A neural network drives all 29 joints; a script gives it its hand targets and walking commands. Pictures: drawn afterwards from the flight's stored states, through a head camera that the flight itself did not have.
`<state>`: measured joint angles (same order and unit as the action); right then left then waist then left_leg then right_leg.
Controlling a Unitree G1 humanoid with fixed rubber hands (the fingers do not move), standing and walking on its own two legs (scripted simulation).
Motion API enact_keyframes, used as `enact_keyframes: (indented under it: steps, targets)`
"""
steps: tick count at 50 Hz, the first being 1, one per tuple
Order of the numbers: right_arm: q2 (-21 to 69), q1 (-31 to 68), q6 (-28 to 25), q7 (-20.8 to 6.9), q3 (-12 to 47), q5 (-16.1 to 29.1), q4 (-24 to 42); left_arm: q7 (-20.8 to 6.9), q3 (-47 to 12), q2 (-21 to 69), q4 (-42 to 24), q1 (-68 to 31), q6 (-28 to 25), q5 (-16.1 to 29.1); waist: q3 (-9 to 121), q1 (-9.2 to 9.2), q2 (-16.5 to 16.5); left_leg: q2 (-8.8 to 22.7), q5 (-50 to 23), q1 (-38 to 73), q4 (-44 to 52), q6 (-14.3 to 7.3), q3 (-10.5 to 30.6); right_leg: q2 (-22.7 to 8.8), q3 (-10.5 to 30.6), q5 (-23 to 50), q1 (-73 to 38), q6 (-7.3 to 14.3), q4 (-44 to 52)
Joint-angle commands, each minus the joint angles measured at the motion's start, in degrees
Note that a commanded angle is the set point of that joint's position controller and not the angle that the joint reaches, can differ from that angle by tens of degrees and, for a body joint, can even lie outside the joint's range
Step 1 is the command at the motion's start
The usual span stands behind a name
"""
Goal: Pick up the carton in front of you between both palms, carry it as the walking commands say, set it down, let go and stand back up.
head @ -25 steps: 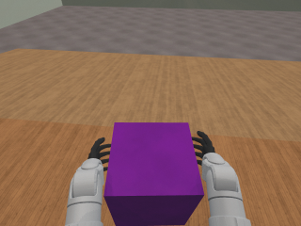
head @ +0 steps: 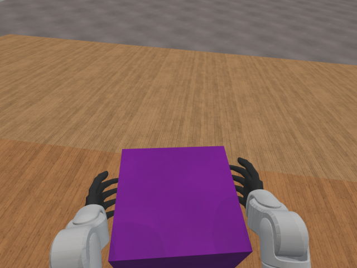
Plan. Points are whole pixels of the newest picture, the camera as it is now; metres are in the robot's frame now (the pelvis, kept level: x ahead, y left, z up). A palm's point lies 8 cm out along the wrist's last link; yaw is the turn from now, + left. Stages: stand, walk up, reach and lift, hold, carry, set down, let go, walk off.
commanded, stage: carry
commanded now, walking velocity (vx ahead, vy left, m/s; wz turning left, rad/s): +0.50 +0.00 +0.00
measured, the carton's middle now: (175, 219) +0.25 +0.02 +0.01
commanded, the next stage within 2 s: none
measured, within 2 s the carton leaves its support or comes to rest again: neither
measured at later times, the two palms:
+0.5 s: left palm (131, 107) +0.55 +0.16 +0.09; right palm (230, 97) +0.60 -0.13 +0.10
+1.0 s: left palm (151, 46) +0.95 +0.15 +0.10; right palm (223, 49) +0.94 -0.15 +0.11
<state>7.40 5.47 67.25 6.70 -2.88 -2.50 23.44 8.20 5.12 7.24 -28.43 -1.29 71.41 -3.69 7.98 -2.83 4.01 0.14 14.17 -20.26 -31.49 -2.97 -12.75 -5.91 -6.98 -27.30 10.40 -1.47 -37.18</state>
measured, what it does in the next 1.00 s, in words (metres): walks ahead: right foot, then left foot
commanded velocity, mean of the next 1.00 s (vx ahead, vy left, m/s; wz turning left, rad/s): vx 0.50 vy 0.00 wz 0.00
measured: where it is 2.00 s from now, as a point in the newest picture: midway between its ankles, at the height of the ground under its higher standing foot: (177, 139)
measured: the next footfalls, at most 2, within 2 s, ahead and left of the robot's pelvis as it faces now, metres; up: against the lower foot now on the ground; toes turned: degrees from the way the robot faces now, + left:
right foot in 0.30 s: +0.37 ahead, -0.11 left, +0.00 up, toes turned -8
left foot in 0.68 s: +0.61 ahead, +0.14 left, +0.00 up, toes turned +13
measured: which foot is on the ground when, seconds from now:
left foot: down 0.00-0.34, up 0.36-0.66, down 0.68-1.00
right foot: up 0.00-0.28, down 0.30-0.70, up 0.72-1.00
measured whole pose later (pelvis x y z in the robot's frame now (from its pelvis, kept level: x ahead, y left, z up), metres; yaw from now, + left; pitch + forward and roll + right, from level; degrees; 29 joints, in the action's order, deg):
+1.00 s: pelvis +0.68 +0.01 +0.01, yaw +0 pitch +5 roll +0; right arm 7.4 6.9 67.8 7.2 -4.5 -2.8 26.6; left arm 6.9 5.1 7.3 -26.9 -5.3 69.9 -4.0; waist 4.7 3.6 -1.1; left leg 5.5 19.5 -6.2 -21.5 2.3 -12.1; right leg -2.8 -8.8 -14.4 31.0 1.0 -35.4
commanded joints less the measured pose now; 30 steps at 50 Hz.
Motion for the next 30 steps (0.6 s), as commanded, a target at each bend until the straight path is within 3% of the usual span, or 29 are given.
enact_keyframes:
  steps: [1, 2, 3, 5, 6, 7, 8, 9, 10, 11, 12, 13, 14, 15, 16, 17, 18, 19, 20, 21, 23, 24, 25, 26, 27, 28, 29, 30]
  targets:
    - [52.7, 20.2, 2.0, -7.2, 33.5, 13.9, 4.8, -11.5, -42.7, 48.1, -8.2, -37.7, -1.2, 25.5, 8.6, 5.16, -9.7, 23.9, -19.3, 36.0, 15.8, -11.0, 35.2, 1.7, 5.2, -4.3, 39.4, 2.2, -22.1]
    - [53.3, 22.0, 1.7, -7.4, 35.4, 15.3, 7.7, -11.8, -42.7, 48.9, -7.4, -34.7, -1.9, 24.9, 9.9, 5.19, -5.3, 23.0, -20.2, 35.8, 15.7, -9.5, 30.2, 0.4, 3.9, -0.1, 38.1, 1.9, -21.4]
    - [52.5, 21.1, 1.9, -7.7, 36.2, 16.2, 7.1, -11.6, -41.5, 48.3, -4.2, -31.1, -1.7, 23.6, 9.4, 4.51, -5.8, 21.2, -18.6, 32.1, 17.7, -8.0, 26.2, -1.3, 4.0, 2.3, 34.2, 1.2, -19.6]
    - [52.6, 21.2, 1.9, -8.6, 39.8, 18.5, 7.3, -11.1, -40.0, 47.8, -3.2, -26.5, -2.4, 20.3, 9.1, 5.07, -9.0, 18.8, -25.4, 33.0, 17.9, -5.6, 21.6, 0.7, 1.3, 5.4, 32.5, 1.9, -12.8]
    - [52.3, 19.3, 2.1, -9.4, 40.8, 19.8, 8.2, -10.3, -38.5, 49.5, -1.5, -24.5, -2.9, 19.1, 7.7, 4.69, -7.0, 16.7, -29.4, 31.5, 17.7, -4.3, 17.7, 2.4, -1.2, 10.2, 31.7, 1.8, -9.7]
    - [51.6, 21.7, 1.8, -9.7, 40.4, 20.2, 9.5, -10.2, -38.4, 49.9, -2.1, -22.7, -3.4, 17.3, 9.4, 4.27, -12.2, 14.7, -28.7, 30.8, 17.0, -3.1, 13.2, 2.5, -1.4, 12.0, 27.5, 1.4, -4.0]
    - [52.8, 20.2, 1.9, -10.4, 41.6, 21.2, 7.3, -9.7, -37.8, 48.4, -1.8, -23.4, -3.4, 15.6, 6.3, 4.82, -10.1, 14.2, -33.0, 29.5, 17.1, -3.0, 12.7, 4.9, -4.4, 13.2, 27.5, 1.6, -2.2]
    - [50.6, 20.3, 1.6, -10.8, 41.8, 20.6, 10.1, -9.7, -37.2, 48.9, -2.9, -21.2, -3.7, 15.1, 7.0, 4.55, -11.8, 13.1, -34.8, 30.0, 15.6, -2.9, 10.3, 5.8, -6.6, 14.4, 24.7, 1.9, 2.7]
    - [50.9, 24.0, 1.0, -11.2, 43.6, 22.9, 12.7, -9.7, -37.6, 49.2, -5.6, -23.8, -4.3, 15.8, 8.8, 4.19, -11.5, 12.2, -46.3, 29.5, 10.9, -2.2, 7.9, 8.9, -7.9, 14.9, 18.7, 2.2, 7.3]
    - [50.0, 23.2, 1.3, -11.6, 42.2, 23.4, 10.2, -9.3, -37.1, 48.4, -5.2, -24.4, -4.6, 15.0, 9.9, 3.56, -11.4, 11.3, -50.5, 24.0, 6.7, -0.3, 3.9, 9.5, -10.5, 23.7, 6.8, 2.5, 9.3]
    - [47.4, 22.0, 1.2, -11.8, 41.9, 22.0, 10.3, -9.1, -37.9, 47.4, -4.5, -24.1, -4.5, 14.0, 12.5, 2.91, -12.5, 9.9, -47.7, 18.1, 1.1, 1.4, 0.1, 10.0, -11.7, 24.5, -4.6, 3.7, 9.9]
    - [45.4, 21.7, 2.0, -11.5, 40.4, 21.2, 6.4, -9.0, -36.4, 46.0, -2.8, -24.0, -3.9, 13.1, 11.8, 1.89, -11.1, 9.2, -38.2, 8.2, -6.7, 2.0, -0.3, 7.1, -8.4, 22.4, -14.3, 5.5, 9.3]
    - [45.8, 21.6, 2.0, -11.4, 39.9, 20.6, 7.0, -9.1, -37.6, 44.8, -3.3, -24.5, -3.8, 14.1, 16.0, 0.37, -1.4, 5.1, -22.1, -4.3, -22.9, 4.6, 0.8, -3.9, 10.1, 11.5, -25.1, 10.1, 11.2]
    - [43.5, 19.4, 2.4, -11.3, 38.6, 19.4, 5.8, -9.0, -37.7, 45.0, -1.4, -25.0, -3.3, 15.2, 15.8, 0.73, 9.5, -1.4, 9.3, -16.5, -39.1, 4.4, 3.7, -17.6, 33.8, 18.0, -27.7, 17.3, 20.4]
    - [44.9, 18.7, 2.9, -11.5, 38.9, 18.9, 2.2, -9.1, -37.1, 44.8, -0.9, -24.8, -3.2, 15.4, 15.5, 1.04, 4.5, 1.2, 13.9, -19.5, -47.5, 2.7, 11.2, -18.7, 34.3, 28.9, -25.9, 18.8, 20.1]
    - [47.5, 19.3, 2.4, -11.9, 39.1, 19.2, 3.0, -9.9, -39.7, 46.3, -5.0, -26.9, -3.5, 16.6, 15.9, 1.18, -0.4, 3.7, 13.0, -19.9, -48.4, 2.0, 12.3, -18.3, 30.3, 33.8, -23.6, 17.8, 19.5]
    - [48.0, 19.4, 2.3, -12.1, 37.3, 18.6, 3.0, -10.5, -40.5, 49.5, -3.6, -29.8, -3.4, 18.8, 12.0, 1.38, -3.5, 4.5, 13.0, -19.2, -48.7, 1.8, 13.5, -18.6, 29.7, 29.9, -15.7, 18.6, 21.6]
    - [50.5, 18.5, 2.0, -12.1, 36.7, 16.8, 0.9, -11.0, -42.5, 50.5, -7.4, -35.0, -3.9, 19.9, 10.4, 2.17, -7.4, 8.6, 8.0, -15.2, -40.6, 1.5, 15.8, -17.4, 24.2, 18.9, -9.8, 14.0, 22.8]
    - [52.0, 18.8, 1.3, -12.0, 37.5, 16.9, 1.6, -11.4, -44.2, 51.7, -8.4, -35.7, -4.3, 20.6, 9.2, 2.60, -4.6, 7.9, 7.9, -14.2, -33.5, 1.8, 13.8, -15.5, 19.2, 14.1, -6.2, 12.3, 26.0]
    - [51.0, 19.6, 0.9, -11.5, 37.1, 15.9, 3.7, -11.6, -43.5, 54.0, -3.5, -33.7, -3.9, 21.7, 9.0, 2.06, -3.7, 7.2, 8.5, -11.0, -26.5, 2.3, 11.1, -13.3, 14.8, 15.3, -5.0, 11.2, 25.9]
    - [54.4, 16.9, 0.1, -11.3, 36.3, 14.3, 0.6, -12.3, -44.8, 51.8, -7.7, -34.4, -4.7, 22.6, 9.3, 1.58, 0.3, 6.0, 4.9, -11.3, -19.6, 2.2, 8.6, -13.1, 11.9, 19.2, -4.9, 11.9, 26.0]
    - [51.3, 19.8, -0.7, -10.7, 36.4, 15.1, 5.6, -12.4, -44.2, 53.2, -2.2, -31.2, -3.8, 23.1, 8.3, 1.70, 0.4, 6.3, 5.6, -9.4, -12.8, 1.8, 9.2, -11.7, 10.1, 19.8, -4.5, 10.5, 25.7]
    - [52.5, 16.1, 0.3, -10.0, 36.0, 13.2, -0.8, -12.6, -42.7, 50.4, -5.4, -32.4, -4.1, 21.9, 6.1, 1.22, 1.9, 5.1, 4.5, -10.0, -7.4, 2.4, 6.2, -10.6, 7.7, 17.9, -4.6, 10.2, 26.9]
    - [50.6, 14.3, 0.1, -9.8, 33.9, 11.9, -0.3, -13.0, -43.5, 49.3, -3.8, -32.1, -3.1, 22.3, 4.0, 1.21, 2.0, 5.1, 1.2, -7.4, -4.7, 2.6, 4.8, -11.0, 7.2, 12.2, -1.5, 10.5, 28.6]
    - [51.9, 14.9, 0.3, -9.7, 34.8, 13.3, 1.3, -12.8, -43.6, 49.7, -5.3, -30.4, -3.4, 22.1, 3.8, 1.16, 2.3, 4.0, -0.1, -6.0, -0.1, 2.6, 3.6, -11.0, 5.8, 14.9, -3.0, 9.9, 27.1]
    - [50.8, 15.0, 0.2, -9.4, 35.7, 13.4, 1.9, -12.6, -44.2, 48.7, -6.0, -31.5, -3.4, 22.8, 4.2, 0.97, 4.7, 2.8, -2.2, -4.6, 4.2, 2.3, 1.6, -10.1, 3.6, 16.8, -3.6, 8.8, 25.1]
    - [51.9, 16.3, 0.4, -9.2, 36.1, 14.7, 2.5, -12.4, -42.0, 46.8, -5.2, -28.8, -2.9, 21.5, 5.6, 2.10, 5.2, 2.3, -7.2, 0.4, 4.4, 2.2, 0.7, -9.2, 0.9, 18.7, -2.1, 7.3, 22.8]
    - [51.7, 16.1, 0.9, -8.9, 36.3, 14.5, 3.1, -12.5, -42.2, 47.5, -8.1, -31.3, -3.0, 23.0, 5.4, 1.69, 4.2, 1.1, -7.2, 2.1, 5.9, 2.5, -1.0, -8.6, 0.0, 20.5, -2.9, 6.7, 19.7]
